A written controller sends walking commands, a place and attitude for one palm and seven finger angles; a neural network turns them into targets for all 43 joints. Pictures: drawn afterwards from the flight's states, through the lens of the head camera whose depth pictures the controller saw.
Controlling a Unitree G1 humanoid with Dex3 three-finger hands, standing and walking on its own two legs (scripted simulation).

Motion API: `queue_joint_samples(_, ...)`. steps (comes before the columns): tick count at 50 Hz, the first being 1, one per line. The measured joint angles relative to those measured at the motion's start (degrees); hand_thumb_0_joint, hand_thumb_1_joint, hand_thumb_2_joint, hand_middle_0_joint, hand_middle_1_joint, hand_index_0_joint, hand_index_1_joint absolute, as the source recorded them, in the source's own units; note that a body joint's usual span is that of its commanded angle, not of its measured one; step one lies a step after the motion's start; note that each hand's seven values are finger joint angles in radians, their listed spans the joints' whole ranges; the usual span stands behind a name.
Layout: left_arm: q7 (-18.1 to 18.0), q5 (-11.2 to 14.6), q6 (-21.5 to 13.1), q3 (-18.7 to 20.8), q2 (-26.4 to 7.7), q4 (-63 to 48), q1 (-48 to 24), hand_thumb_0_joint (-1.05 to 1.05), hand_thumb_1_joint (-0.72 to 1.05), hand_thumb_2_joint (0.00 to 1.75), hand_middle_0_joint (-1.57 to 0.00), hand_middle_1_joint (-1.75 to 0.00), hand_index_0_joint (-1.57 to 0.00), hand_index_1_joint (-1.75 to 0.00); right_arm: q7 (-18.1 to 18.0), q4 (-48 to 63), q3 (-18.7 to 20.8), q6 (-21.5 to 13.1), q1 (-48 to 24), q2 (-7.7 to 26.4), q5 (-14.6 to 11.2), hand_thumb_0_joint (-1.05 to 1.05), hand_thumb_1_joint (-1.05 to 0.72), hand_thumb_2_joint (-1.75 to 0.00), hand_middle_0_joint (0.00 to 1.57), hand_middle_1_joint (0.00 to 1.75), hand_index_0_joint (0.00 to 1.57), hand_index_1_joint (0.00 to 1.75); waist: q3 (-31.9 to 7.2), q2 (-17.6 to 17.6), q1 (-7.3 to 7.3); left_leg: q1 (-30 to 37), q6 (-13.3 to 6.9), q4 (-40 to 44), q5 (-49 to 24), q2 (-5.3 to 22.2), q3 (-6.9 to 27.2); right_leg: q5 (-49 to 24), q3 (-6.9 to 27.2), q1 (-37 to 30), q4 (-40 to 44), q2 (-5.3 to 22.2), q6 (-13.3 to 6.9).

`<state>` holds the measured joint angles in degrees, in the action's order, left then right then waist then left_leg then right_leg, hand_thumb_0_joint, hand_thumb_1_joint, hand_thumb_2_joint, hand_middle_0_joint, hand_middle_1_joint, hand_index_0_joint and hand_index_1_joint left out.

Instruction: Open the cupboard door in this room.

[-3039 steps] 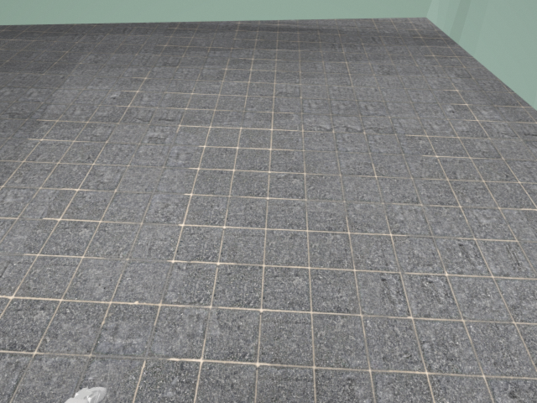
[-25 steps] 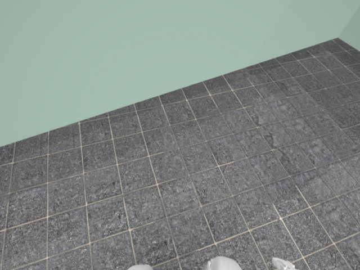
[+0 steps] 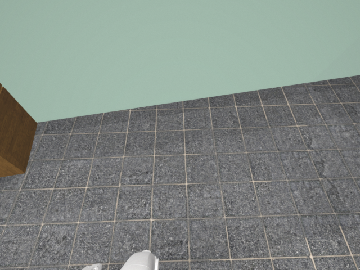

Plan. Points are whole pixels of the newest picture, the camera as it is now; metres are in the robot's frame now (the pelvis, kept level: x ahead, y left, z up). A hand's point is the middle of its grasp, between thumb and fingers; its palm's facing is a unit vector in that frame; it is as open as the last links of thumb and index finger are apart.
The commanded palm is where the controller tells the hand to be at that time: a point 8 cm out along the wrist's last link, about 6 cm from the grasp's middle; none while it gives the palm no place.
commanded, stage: turn to face it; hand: left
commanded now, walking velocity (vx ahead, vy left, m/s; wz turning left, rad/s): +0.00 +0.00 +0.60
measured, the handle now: out of the picture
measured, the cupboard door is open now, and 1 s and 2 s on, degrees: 45 45 45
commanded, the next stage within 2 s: take the last steps up to it in 1.46 s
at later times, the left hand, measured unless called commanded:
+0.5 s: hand out of the picture +0.08 +0.23 -0.16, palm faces +0.27 -0.92 -0.28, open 7.4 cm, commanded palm none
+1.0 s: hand out of the picture -0.05 +0.21 -0.19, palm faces +0.59 -0.76 -0.26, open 7.4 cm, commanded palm none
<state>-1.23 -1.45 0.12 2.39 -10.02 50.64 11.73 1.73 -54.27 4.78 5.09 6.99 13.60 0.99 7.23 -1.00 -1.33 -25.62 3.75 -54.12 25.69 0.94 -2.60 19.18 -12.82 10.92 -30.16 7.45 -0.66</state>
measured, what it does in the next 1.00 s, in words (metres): steps on the spot, turning left: left foot, then right foot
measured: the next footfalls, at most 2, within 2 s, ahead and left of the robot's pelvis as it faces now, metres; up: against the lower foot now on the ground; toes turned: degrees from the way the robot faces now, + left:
left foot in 0.12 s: +0.04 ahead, +0.13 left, +0.00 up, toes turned +10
right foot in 0.52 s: +0.09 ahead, -0.12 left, +0.00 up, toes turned +14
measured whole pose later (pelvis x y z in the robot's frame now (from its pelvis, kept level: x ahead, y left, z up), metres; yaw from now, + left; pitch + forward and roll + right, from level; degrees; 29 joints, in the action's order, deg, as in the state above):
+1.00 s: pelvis +0.04 +0.01 -0.02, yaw +36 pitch +0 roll +1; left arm -1.0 -1.0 3.7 4.4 -14.9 53.6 12.5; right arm 0.8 -50.9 3.7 1.7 4.7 13.2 1.4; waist 6.9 -3.3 0.4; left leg -18.8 -2.8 -36.5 18.3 -1.5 -3.7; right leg 31.5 -6.0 23.1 -62.7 7.6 4.2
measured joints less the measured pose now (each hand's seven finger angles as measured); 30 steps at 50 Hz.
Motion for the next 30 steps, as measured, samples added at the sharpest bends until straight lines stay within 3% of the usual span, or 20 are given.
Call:
queue_joint_samples(4,0.36,-0.23,0.11,0.64,-1.67,0.64,1.16,0.00,0.92,0.90,-0.21,-0.30,-0.20,-0.30,0.16,0.78,-0.49,-0.51,-1.95,-0.44,-0.15,0.01,-0.91,-0.90,0.19,0.30,0.20,0.30,0.58,-1.43,1.30,4.58,-1.13,11.44,-1.07,-0.37,-2.36,2.35,-2.75,0.29,-3.32,1.85,0.99)
queue_joint_samples(6,0.66,0.10,0.43,1.04,-2.61,1.00,2.47,0.00,0.91,0.90,-0.21,-0.30,-0.20,-0.30,0.30,1.99,-0.74,-1.38,-2.36,-0.22,0.01,0.01,-0.91,-0.90,0.19,0.30,0.20,0.30,-0.07,-1.59,1.42,8.17,-2.57,19.54,-8.16,-0.70,-3.25,4.57,-3.76,1.89,-7.88,2.89,1.91)
queue_joint_samples(7,0.84,0.34,0.89,1.25,-3.24,1.38,2.63,0.00,0.91,0.90,-0.21,-0.30,-0.20,-0.30,0.23,2.57,-0.60,-2.05,-2.56,-0.25,0.19,0.01,-0.91,-0.90,0.19,0.30,0.20,0.30,-0.32,-1.81,1.20,7.77,-5.12,19.60,-9.89,-1.14,-2.99,6.88,-2.62,3.99,-13.00,3.25,2.92)
queue_joint_samples(8,0.79,0.38,1.74,1.47,-3.96,1.76,2.29,0.01,0.91,0.90,-0.21,-0.30,-0.20,-0.30,0.10,2.97,-0.65,-2.55,-2.77,-0.48,0.23,0.01,-0.91,-0.90,0.19,0.30,0.20,0.30,-0.14,-2.35,1.35,6.98,-6.21,17.89,-9.09,-1.57,-2.71,10.23,0.21,6.44,-18.91,2.86,3.58)
queue_joint_samples(10,0.37,0.30,3.25,1.94,-4.79,2.58,1.25,0.01,0.91,0.90,-0.20,-0.30,-0.20,-0.30,-0.46,3.54,-0.98,-3.14,-2.34,-0.76,0.32,0.01,-0.91,-0.90,0.20,0.30,0.20,0.30,-0.37,-2.55,1.67,6.63,-6.44,16.99,-7.35,-1.92,-1.79,12.51,5.15,10.99,-28.64,1.00,4.48)
queue_joint_samples(13,0.65,0.20,3.78,2.32,-5.04,2.74,-0.38,0.01,0.91,0.90,-0.20,-0.30,-0.20,-0.30,-1.33,3.47,-1.30,-3.21,-1.07,-0.82,0.49,0.01,-0.91,-0.90,0.20,0.30,0.20,0.30,-1.20,-1.86,1.91,7.73,-5.64,20.34,-8.77,-2.43,-0.08,8.09,9.32,15.59,-34.93,-0.63,5.24)
queue_joint_samples(19,1.06,0.24,3.01,2.01,-4.32,0.47,-2.35,0.01,0.91,0.90,-0.20,-0.30,-0.19,-0.30,-1.39,2.32,-1.52,-2.94,1.20,-0.94,0.66,0.01,-0.90,-0.90,0.20,0.30,0.20,0.30,-2.23,0.10,1.52,9.12,-5.29,25.30,-11.80,-2.79,3.43,4.72,11.96,16.19,-27.33,-2.15,5.68)
queue_joint_samples(23,1.07,0.47,2.46,1.52,-3.44,-0.78,-3.52,0.01,0.91,0.90,-0.20,-0.30,-0.19,-0.30,-1.27,1.81,-1.08,-2.31,2.34,-0.98,0.78,0.01,-0.90,-0.90,0.20,0.30,0.20,0.30,-2.27,1.64,0.41,8.00,-4.04,24.20,-11.53,-2.86,6.28,4.40,11.72,11.86,-15.91,-4.11,5.22)
queue_joint_samples(25,1.08,0.58,1.62,1.19,-3.09,-1.51,-3.53,0.01,0.91,0.90,-0.20,-0.30,-0.19,-0.30,-1.28,1.58,-0.71,-1.90,3.00,-0.92,0.54,0.01,-0.90,-0.90,0.20,0.30,0.21,0.30,-2.52,2.10,0.08,6.67,-3.11,21.95,-10.49,-3.30,7.72,0.19,11.01,7.67,-6.68,-4.96,4.76)
queue_joint_samples(28,0.59,0.05,0.36,0.49,-1.53,-1.76,-3.43,0.01,0.91,0.90,-0.20,-0.30,-0.20,-0.30,-1.15,0.82,0.28,-1.13,3.13,0.07,0.13,0.01,-0.90,-0.90,0.20,0.30,0.20,0.30,-1.93,3.69,-0.25,1.97,-2.58,8.65,-0.29,-3.87,8.11,0.31,8.47,6.04,-5.26,-4.86,0.78)
queue_joint_samples(30,0.25,0.12,0.17,0.04,-0.55,-1.66,-2.82,0.01,0.91,0.90,-0.20,-0.30,-0.20,-0.30,-0.94,0.10,0.67,-0.47,2.66,0.57,0.26,0.01,-0.91,-0.90,0.20,0.30,0.20,0.30,-1.27,3.64,-0.38,-1.54,-1.94,-4.04,1.84,-3.94,6.22,1.08,7.03,4.57,-4.54,-3.95,-0.27)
